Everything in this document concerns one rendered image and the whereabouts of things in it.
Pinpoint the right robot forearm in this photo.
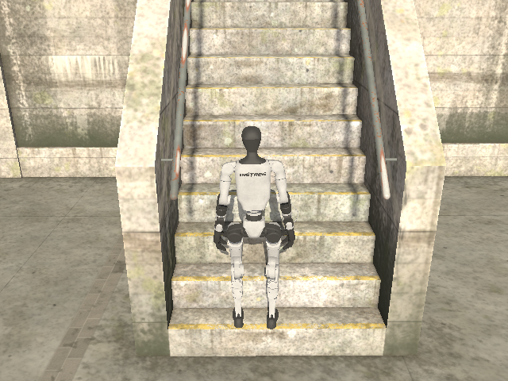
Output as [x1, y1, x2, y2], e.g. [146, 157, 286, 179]
[280, 192, 294, 230]

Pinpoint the robot right thigh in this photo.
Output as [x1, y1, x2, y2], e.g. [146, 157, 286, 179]
[265, 222, 281, 279]

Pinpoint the left robot hand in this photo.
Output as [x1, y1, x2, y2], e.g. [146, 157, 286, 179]
[214, 230, 228, 251]

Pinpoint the left robot forearm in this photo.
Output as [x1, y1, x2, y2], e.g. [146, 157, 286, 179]
[214, 194, 228, 232]

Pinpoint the left robot upper arm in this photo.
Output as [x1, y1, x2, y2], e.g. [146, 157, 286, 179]
[218, 161, 236, 206]

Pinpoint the humanoid robot torso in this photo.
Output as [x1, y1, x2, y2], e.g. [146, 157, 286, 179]
[234, 156, 271, 238]

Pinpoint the right robot hand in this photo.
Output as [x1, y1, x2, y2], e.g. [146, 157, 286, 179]
[280, 227, 295, 250]

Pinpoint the right robot upper arm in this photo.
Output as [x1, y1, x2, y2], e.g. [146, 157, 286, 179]
[269, 160, 288, 204]

